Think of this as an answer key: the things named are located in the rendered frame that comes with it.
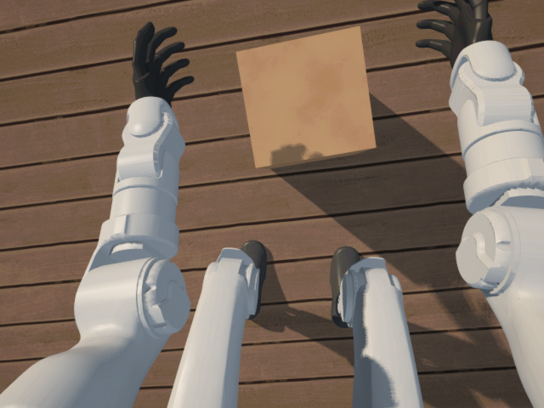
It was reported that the robot right forearm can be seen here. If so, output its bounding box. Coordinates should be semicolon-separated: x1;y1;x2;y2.
449;41;544;214

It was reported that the robot foot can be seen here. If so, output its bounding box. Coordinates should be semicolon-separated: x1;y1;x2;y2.
241;241;267;320
330;246;360;328

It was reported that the robot left forearm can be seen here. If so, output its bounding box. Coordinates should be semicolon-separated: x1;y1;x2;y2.
74;97;185;325

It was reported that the robot left hand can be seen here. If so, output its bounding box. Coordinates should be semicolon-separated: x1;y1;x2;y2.
132;22;194;108

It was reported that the right robot foot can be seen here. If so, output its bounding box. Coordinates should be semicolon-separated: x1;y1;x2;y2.
330;246;360;328

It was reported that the carton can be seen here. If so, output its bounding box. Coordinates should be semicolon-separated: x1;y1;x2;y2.
236;26;376;169

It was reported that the right robot upper arm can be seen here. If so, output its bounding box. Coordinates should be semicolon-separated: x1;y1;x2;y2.
456;206;544;408

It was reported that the left robot foot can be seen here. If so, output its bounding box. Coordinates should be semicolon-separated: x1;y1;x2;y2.
241;241;267;320

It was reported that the robot right hand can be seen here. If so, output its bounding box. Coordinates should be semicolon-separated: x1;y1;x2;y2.
416;0;493;69

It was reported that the left robot upper arm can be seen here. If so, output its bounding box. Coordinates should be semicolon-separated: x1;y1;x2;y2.
0;257;190;408

